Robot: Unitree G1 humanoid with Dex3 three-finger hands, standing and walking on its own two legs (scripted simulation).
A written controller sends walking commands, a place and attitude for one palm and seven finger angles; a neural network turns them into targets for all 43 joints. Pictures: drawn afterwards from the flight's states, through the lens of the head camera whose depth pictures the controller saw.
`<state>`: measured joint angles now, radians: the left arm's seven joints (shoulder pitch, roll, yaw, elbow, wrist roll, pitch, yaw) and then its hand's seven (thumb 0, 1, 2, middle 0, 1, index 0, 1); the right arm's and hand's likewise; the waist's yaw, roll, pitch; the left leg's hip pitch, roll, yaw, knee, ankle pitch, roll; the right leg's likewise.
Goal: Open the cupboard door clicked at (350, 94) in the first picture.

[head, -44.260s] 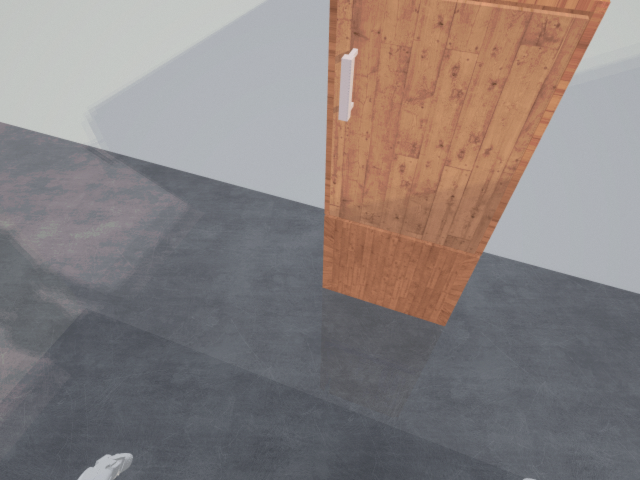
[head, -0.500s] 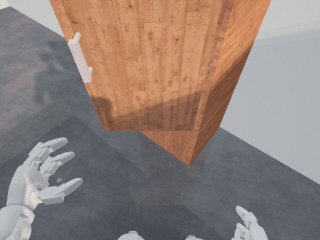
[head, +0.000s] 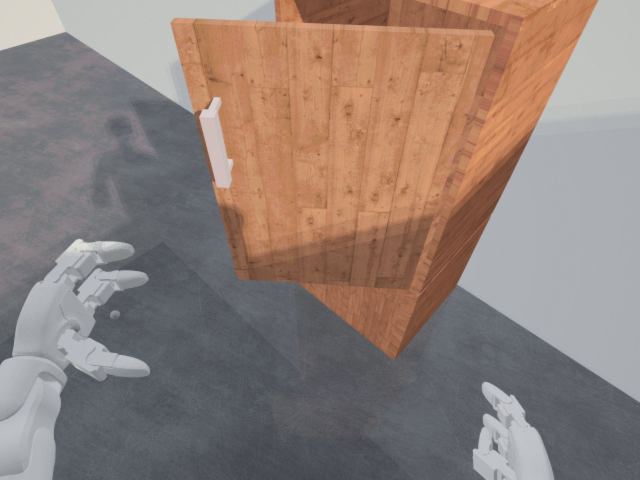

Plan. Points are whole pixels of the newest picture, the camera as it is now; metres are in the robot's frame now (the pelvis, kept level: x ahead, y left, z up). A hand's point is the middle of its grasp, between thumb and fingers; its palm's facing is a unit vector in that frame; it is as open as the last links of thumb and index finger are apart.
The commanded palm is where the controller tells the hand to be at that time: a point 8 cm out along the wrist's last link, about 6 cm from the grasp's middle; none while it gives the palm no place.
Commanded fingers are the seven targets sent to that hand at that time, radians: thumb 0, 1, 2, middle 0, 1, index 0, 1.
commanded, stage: raise the hand with hooked fingers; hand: left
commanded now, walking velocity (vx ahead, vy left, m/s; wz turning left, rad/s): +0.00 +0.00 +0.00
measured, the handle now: (220, 143) +0.57 +0.22 +0.10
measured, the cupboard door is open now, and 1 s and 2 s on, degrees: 39 39 39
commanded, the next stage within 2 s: move the hooked fingers beside the handle in 0.78 s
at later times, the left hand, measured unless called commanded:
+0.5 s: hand (104, 273) +0.30 +0.28 +0.12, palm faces +0.03 -1.00 -0.02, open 14.0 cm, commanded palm +0.27 +0.32 +0.12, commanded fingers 0.00 -0.50 0.30 -0.30 -1.20 -0.30 -1.20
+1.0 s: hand (119, 274) +0.30 +0.26 +0.12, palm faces +0.08 -1.00 -0.03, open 14.0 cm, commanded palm +0.29 +0.31 +0.12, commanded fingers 0.00 -0.50 0.30 -0.30 -1.20 -0.30 -1.20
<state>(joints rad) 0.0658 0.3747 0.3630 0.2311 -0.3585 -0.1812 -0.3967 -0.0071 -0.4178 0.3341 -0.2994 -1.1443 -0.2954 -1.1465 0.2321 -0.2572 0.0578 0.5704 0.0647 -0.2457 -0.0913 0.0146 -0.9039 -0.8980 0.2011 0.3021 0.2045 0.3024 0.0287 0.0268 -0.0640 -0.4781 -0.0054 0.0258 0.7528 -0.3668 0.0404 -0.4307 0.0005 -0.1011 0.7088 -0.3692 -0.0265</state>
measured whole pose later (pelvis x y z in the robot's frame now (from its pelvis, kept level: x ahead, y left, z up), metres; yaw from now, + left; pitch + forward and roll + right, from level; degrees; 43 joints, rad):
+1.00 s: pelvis +0.00 -0.02 +0.01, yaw +0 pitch +3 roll +0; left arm -0.14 0.42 0.42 0.42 -0.33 -0.11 -0.45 -0.01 -0.50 0.30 -0.31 -1.20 -0.30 -1.20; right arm 0.25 -0.28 0.06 0.61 0.07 -0.21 -0.11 0.01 -0.90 -0.90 0.20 0.30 0.21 0.30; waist 0.03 0.03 -0.03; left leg -0.38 0.00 0.02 0.63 -0.31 0.02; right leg -0.34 0.01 -0.10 0.61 -0.32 -0.05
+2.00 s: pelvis +0.00 +0.01 +0.00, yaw -2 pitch +12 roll -2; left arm -0.71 0.60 0.45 1.06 -0.20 -0.26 -0.46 -0.01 -0.50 0.30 -0.30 -1.20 -0.30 -1.20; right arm 0.37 -0.29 0.05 0.62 0.04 -0.05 -0.07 0.01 -0.90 -0.90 0.20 0.30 0.21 0.30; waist -0.07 0.00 -0.06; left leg -0.60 0.00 0.05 0.74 -0.35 0.06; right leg -0.55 0.01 -0.08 0.68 -0.33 -0.01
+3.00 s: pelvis +0.02 +0.00 -0.01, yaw -3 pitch +17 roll -3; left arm -0.89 0.72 0.50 1.19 -0.14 -0.28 -0.46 -0.01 -0.50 0.30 -0.30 -1.20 -0.30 -1.20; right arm 0.40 -0.30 0.05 0.59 0.03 0.09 -0.05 0.01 -0.91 -0.90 0.20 0.30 0.21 0.30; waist -0.14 0.01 -0.09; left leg -0.72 0.04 0.04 0.81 -0.39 0.04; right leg -0.66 0.04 -0.08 0.70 -0.35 -0.02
